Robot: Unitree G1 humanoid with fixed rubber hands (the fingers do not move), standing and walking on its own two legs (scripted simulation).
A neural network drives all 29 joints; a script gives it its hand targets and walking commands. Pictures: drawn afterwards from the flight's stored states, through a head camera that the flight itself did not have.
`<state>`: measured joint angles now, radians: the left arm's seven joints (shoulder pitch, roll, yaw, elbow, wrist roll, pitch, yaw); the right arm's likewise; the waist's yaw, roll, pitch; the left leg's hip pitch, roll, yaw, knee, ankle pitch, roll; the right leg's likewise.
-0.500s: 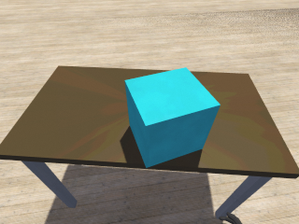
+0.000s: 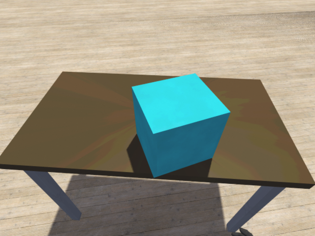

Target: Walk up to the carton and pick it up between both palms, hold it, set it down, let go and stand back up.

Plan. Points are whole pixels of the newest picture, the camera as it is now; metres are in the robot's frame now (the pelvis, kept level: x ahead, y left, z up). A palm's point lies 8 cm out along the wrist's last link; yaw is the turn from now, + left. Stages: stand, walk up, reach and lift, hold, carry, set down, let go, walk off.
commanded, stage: stand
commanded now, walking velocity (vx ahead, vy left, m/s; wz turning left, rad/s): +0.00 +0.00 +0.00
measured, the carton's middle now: (174, 124) +0.45 -0.05 +0.03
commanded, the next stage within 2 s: none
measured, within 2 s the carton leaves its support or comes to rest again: neither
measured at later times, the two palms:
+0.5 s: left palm out of the picture +0.06 +0.26 -0.12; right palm out of the picture +0.10 -0.24 -0.10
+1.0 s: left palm out of the picture +0.06 +0.26 -0.12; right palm out of the picture +0.10 -0.24 -0.10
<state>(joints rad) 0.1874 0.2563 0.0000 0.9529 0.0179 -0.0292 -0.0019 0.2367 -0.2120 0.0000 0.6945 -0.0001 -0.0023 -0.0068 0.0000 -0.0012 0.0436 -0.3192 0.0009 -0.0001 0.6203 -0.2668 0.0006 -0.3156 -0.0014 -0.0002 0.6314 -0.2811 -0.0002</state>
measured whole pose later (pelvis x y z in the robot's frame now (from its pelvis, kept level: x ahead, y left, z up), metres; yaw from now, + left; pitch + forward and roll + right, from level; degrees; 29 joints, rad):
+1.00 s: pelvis -0.01 +0.00 +0.01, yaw +0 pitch +0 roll +0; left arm 0.19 0.26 0.00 1.05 0.02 -0.04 0.00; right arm 0.24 -0.21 0.00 0.79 0.00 -0.01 -0.01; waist 0.00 0.00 -0.02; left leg -0.32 0.00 0.00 0.53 -0.20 0.00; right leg -0.32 0.00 0.00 0.54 -0.22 0.00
